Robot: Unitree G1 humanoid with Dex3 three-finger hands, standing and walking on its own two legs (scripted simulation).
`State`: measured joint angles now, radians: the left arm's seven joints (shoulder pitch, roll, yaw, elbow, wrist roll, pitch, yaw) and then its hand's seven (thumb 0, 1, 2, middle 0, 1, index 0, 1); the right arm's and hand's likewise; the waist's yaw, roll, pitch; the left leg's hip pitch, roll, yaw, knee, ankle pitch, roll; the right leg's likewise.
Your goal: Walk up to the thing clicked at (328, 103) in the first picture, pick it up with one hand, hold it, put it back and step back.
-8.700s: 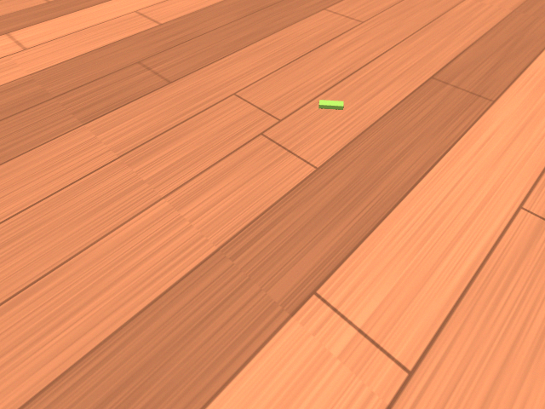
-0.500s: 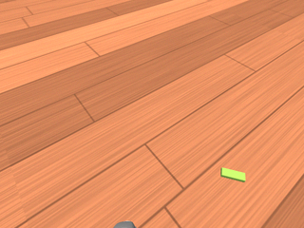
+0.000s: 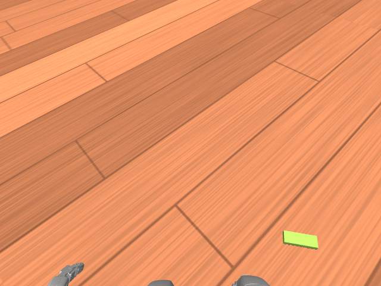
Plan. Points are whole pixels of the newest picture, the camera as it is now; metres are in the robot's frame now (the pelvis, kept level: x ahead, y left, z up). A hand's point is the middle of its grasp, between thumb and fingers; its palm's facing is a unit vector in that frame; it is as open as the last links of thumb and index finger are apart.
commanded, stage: walk up
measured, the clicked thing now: (299, 239) +0.41 -0.45 -0.74
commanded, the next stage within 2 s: stand in 1.56 s
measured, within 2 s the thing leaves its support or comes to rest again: neither
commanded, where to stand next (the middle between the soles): +0.31 +0.01 m, yaw +2 degrees
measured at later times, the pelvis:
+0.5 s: pelvis +0.16 +0.03 +0.01, yaw +1 degrees
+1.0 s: pelvis +0.23 +0.00 +0.00, yaw +2 degrees
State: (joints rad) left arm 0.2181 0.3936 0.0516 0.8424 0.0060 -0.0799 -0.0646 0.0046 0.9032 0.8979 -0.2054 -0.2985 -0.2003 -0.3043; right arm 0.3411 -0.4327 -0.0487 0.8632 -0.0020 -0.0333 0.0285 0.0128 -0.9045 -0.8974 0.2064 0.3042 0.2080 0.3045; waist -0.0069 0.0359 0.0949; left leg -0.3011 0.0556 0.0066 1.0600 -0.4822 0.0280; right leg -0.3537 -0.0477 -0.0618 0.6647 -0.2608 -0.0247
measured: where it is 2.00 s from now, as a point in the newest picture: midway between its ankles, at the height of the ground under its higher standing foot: (207, 272)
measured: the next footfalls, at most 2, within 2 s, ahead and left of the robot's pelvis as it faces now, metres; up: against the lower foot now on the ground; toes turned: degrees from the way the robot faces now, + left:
left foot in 0.28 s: +0.28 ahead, +0.14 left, +0.00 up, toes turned +4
right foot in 0.66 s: +0.33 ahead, -0.13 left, +0.00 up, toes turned -2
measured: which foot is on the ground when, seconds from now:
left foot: up 0.00-0.26, down 0.28-1.00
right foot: down 0.00-0.30, up 0.32-0.64, down 0.66-1.00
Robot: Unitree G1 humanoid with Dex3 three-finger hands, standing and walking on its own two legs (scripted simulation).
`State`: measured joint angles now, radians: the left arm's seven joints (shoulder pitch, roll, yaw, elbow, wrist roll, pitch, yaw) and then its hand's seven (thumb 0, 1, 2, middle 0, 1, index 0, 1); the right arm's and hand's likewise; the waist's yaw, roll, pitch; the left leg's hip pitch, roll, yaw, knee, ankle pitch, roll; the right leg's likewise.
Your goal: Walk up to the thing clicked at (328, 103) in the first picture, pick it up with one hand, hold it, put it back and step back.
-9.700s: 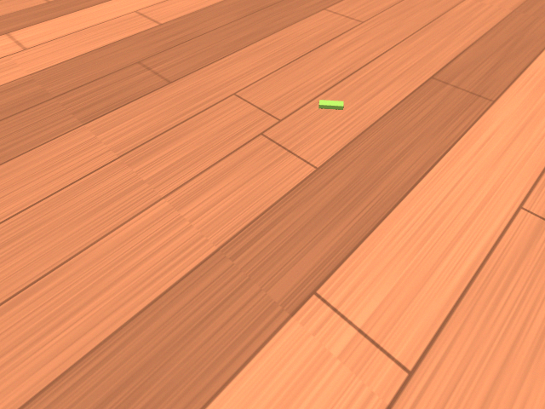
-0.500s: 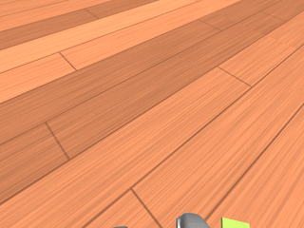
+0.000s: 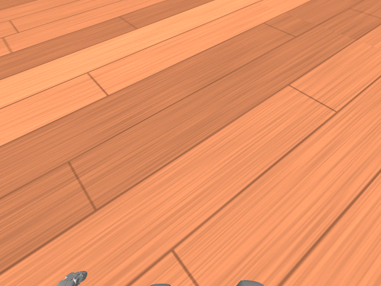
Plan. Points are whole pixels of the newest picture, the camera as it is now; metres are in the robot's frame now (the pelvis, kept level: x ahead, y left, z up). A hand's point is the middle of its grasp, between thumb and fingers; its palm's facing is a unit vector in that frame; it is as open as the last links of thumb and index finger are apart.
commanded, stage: walk up
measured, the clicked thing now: out of the picture +0.16 -0.46 -0.74
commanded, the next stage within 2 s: stand in 0.56 s
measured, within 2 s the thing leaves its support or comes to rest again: neither
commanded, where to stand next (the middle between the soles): +0.08 +0.01 m, yaw -1 degrees
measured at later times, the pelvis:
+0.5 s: pelvis +0.02 +0.00 +0.02, yaw +1 degrees
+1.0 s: pelvis +0.03 -0.01 +0.03, yaw +1 degrees
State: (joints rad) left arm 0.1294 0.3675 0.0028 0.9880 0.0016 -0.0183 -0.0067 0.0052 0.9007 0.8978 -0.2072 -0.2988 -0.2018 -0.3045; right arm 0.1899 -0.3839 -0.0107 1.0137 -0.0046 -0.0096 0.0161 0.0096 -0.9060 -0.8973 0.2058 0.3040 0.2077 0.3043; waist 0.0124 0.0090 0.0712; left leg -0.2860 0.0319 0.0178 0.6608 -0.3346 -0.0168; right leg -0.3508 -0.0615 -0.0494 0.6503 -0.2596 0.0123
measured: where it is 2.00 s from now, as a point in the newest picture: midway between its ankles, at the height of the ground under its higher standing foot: outside the picture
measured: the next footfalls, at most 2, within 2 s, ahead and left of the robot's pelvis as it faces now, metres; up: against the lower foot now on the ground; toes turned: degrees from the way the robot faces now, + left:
none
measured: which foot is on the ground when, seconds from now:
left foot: down 0.00-1.00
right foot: down 0.00-1.00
